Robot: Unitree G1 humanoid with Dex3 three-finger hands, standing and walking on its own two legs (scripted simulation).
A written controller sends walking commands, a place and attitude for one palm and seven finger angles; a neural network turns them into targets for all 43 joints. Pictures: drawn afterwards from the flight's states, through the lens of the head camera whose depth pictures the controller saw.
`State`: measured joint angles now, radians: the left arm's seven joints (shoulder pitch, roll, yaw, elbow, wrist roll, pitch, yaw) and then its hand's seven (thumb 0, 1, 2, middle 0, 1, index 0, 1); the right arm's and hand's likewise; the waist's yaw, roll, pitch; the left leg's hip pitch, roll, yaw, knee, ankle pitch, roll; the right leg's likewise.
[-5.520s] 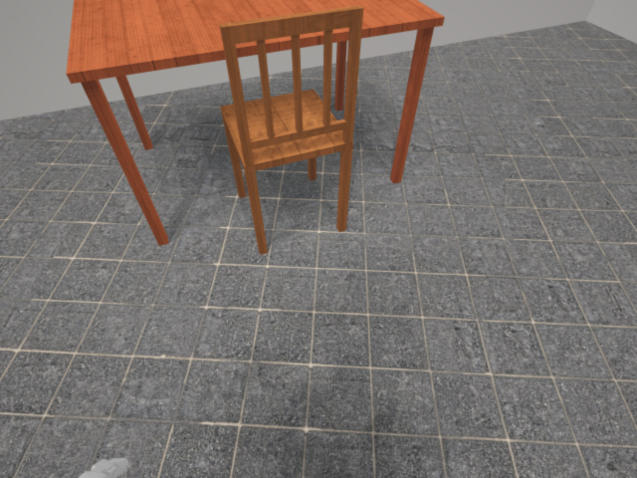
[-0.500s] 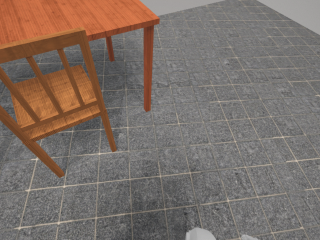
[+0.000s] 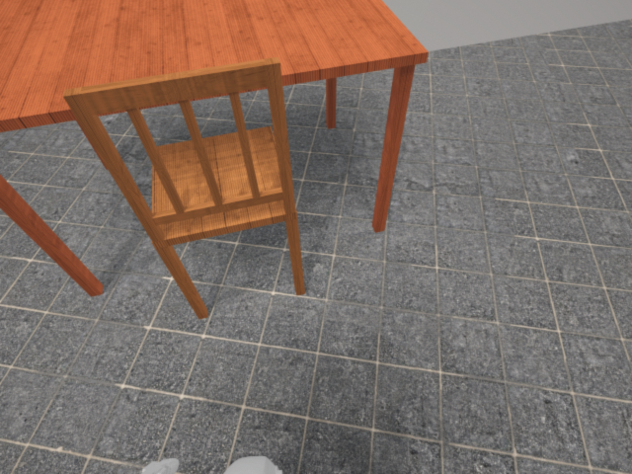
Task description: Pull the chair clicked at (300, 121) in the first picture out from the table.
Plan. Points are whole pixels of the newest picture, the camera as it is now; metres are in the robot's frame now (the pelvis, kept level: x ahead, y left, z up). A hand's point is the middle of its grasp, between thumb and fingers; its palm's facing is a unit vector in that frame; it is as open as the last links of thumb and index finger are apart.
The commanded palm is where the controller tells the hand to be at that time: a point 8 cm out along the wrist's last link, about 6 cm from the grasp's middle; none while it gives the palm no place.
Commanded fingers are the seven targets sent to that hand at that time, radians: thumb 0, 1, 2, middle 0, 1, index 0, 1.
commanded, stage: turn to face it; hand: left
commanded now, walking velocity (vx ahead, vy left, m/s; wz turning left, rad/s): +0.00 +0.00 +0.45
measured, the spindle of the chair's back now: (203, 157) +0.73 +0.28 -0.08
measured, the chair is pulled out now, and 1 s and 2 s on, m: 0.00 0.00 0.00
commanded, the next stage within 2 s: take the last steps up to it in 0.50 s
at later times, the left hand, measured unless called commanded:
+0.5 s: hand out of the picture +0.05 +0.24 -0.16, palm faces +0.20 -0.94 -0.26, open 7.4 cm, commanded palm none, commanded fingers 0.00 0.90 0.90 -0.20 -0.30 -0.20 -0.30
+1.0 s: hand out of the picture -0.06 +0.20 -0.18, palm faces +0.32 -0.93 -0.17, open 7.4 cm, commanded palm none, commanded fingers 0.00 0.90 0.90 -0.20 -0.30 -0.20 -0.30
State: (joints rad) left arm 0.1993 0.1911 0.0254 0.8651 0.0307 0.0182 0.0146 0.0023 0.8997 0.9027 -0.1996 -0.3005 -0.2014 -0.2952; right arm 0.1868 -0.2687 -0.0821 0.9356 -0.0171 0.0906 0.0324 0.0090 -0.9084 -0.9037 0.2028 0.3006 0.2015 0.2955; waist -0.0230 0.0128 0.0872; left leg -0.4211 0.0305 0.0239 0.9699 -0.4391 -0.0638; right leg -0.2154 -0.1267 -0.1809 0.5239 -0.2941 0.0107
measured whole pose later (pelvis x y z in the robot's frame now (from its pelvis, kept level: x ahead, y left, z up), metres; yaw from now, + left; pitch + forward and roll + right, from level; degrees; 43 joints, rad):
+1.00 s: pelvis +0.05 +0.04 +0.00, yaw +15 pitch +0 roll +0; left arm 0.40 0.19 0.05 1.12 0.02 0.01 -0.01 0.00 0.91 0.90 -0.20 -0.30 -0.20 -0.29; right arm 0.27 -0.17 -0.03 1.04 -0.03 -0.03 0.00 0.01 -0.91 -0.90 0.20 0.30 0.20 0.30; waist 0.02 -0.03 0.00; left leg -0.19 0.05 0.09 0.52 -0.32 0.00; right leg -0.25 -0.05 -0.11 0.68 -0.43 -0.02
